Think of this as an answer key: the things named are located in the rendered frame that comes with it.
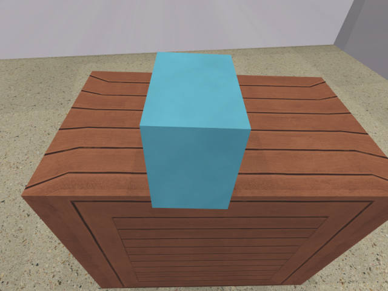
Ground carton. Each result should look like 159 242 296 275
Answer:
139 52 251 209

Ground pedestal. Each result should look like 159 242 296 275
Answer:
21 71 388 289

